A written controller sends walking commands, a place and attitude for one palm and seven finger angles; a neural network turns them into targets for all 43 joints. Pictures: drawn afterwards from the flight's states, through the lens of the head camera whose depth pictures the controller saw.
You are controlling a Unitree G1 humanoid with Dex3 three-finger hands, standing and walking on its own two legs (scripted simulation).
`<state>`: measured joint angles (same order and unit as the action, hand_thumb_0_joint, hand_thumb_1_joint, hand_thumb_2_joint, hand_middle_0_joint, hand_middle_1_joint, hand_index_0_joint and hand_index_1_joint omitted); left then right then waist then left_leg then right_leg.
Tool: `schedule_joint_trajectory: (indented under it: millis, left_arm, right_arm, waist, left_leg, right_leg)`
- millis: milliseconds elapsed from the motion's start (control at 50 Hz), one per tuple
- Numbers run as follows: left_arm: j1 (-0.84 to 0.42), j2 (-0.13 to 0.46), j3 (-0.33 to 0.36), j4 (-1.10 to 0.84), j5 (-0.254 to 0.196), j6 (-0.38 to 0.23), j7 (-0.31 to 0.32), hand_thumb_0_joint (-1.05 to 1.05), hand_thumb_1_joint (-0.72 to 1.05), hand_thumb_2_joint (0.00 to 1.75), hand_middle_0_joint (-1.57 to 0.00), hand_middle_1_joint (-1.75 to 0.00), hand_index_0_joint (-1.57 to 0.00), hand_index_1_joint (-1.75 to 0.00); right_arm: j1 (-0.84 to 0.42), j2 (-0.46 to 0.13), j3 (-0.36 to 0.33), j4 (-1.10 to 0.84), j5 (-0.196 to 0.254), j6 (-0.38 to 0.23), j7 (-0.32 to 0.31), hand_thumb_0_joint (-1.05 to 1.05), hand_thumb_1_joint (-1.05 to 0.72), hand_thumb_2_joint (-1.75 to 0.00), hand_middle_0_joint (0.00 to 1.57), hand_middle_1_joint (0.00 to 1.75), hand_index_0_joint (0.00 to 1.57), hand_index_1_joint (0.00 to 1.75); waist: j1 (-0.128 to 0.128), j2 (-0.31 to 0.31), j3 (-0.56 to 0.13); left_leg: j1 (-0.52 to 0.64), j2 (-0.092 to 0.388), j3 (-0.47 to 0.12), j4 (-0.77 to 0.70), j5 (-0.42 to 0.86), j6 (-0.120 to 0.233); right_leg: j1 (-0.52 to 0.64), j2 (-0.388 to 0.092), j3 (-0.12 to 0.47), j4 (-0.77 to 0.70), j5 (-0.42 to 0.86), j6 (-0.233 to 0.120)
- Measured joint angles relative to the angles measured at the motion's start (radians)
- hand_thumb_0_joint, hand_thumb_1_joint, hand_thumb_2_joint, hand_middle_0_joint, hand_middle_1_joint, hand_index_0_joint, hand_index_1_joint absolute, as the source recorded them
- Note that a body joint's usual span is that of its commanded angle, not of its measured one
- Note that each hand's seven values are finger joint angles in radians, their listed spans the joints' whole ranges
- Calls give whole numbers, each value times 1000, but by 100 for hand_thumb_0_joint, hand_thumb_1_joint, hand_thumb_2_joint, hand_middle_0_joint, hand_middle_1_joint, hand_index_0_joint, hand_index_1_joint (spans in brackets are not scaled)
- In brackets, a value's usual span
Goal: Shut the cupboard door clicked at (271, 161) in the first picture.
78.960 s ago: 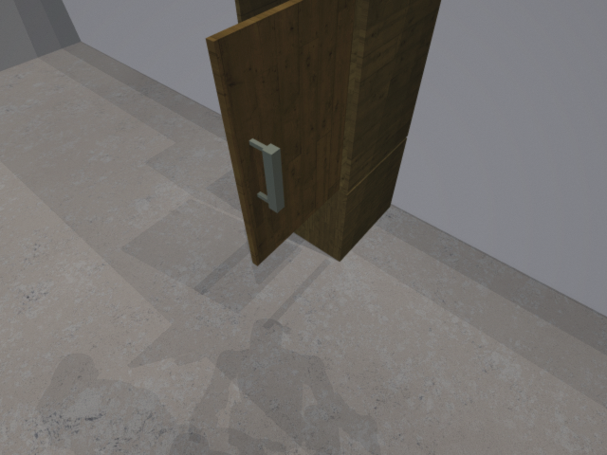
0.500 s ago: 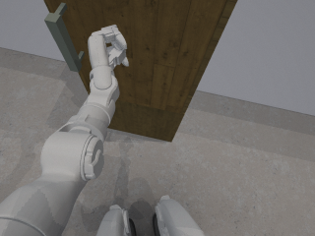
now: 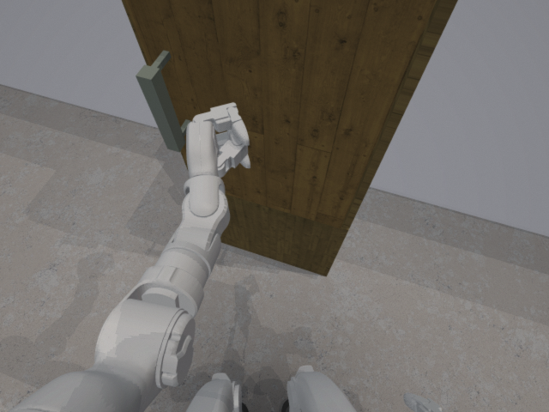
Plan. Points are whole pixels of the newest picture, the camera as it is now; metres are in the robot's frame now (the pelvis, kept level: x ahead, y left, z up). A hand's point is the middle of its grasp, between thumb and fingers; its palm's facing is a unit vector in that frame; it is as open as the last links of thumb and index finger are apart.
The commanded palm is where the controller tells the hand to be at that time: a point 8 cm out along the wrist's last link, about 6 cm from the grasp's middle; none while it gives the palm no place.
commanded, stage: draw the hand back to the body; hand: left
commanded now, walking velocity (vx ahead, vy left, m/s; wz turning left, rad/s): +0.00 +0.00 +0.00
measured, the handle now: (170, 104) +0.59 +0.13 +0.05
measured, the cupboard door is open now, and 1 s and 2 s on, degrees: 0 0 0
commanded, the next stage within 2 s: step back with the hand held close in 1.46 s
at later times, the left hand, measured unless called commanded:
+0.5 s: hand (141, 232) +0.32 +0.11 +0.15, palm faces -0.05 -0.99 -0.14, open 3.1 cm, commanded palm +0.29 +0.19 +0.16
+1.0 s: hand out of the picture +0.23 +0.29 +0.23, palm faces +0.37 -0.86 -0.36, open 5.5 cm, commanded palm +0.17 +0.33 +0.25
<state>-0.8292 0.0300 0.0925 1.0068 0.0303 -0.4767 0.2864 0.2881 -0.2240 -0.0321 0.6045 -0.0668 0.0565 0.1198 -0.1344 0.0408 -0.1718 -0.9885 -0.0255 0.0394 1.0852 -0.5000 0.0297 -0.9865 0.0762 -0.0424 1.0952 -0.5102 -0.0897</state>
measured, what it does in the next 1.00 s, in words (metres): rises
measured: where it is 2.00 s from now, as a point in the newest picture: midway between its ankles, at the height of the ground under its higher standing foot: outside the picture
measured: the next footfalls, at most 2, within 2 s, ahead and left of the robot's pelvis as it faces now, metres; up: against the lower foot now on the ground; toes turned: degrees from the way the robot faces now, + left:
none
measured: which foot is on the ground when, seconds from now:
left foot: down 0.00-1.00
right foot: down 0.00-1.00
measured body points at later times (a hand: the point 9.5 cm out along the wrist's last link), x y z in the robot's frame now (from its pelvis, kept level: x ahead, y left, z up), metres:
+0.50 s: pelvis +0.00 +0.01 +0.06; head +0.00 -0.01 +0.51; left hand +0.31 +0.17 +0.15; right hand +0.16 -0.24 -0.03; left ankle +0.00 +0.10 -0.65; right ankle +0.00 -0.06 -0.65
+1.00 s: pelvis +0.02 +0.04 +0.09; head +0.00 +0.02 +0.54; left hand +0.20 +0.33 +0.25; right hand +0.22 -0.16 +0.00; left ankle +0.00 +0.10 -0.65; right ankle +0.00 -0.06 -0.65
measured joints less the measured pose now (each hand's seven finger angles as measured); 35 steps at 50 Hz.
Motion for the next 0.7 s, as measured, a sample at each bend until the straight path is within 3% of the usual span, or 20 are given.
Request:
schedule_joint_trajectory:
  millis: [100,220,300,400,520,700]
  left_arm:
    - [199,35,23,-163,-47,67,-65,1,90,90,-130,-150,-130,-150]
    - [432,76,-38,-408,-135,101,-174,2,90,90,-130,-150,-129,-150]
    - [511,87,-93,-511,-161,120,-241,1,91,90,-130,-150,-130,-150]
    - [613,91,-113,-598,-177,202,-284,1,90,90,-128,-147,-127,-147]
    - [783,165,-138,-788,-123,309,-256,1,90,90,-118,-136,-117,-136]
    - [944,228,-73,-1014,-111,393,-231,1,90,90,-95,-112,-95,-112]
  right_arm:
    - [44,-1,15,-41,36,28,-17,1,-91,-90,20,29,20,30]
    - [70,-10,25,-41,79,21,-51,1,-91,-90,20,29,20,30]
    - [43,-29,20,-31,98,5,-77,1,-90,-90,20,29,20,30]
    - [-16,-47,19,-53,113,-7,-100,1,-91,-90,20,29,20,30]
    - [-82,-11,38,-86,127,36,-159,1,-91,-90,20,29,20,30]
    - [-116,12,81,-85,120,15,-181,1,-90,-90,20,29,20,30]
  waist:
    - [41,7,8]
    - [83,-2,42]
    - [95,-3,54]
    - [98,5,58]
    - [104,4,88]
    - [156,20,136]
  left_leg:
    - [133,4,21,-102,30,-4]
    - [296,2,-8,-211,77,-9]
    - [362,2,-33,-245,95,-10]
    - [441,0,-24,-295,115,-1]
    - [600,-11,-6,-429,165,8]
    - [771,-27,-21,-572,216,27]
  right_leg:
    - [117,7,30,-82,30,6]
    - [293,8,12,-206,73,3]
    - [378,9,-10,-266,96,0]
    - [455,8,3,-318,122,4]
    - [602,-2,30,-432,166,20]
    - [788,-15,26,-597,222,35]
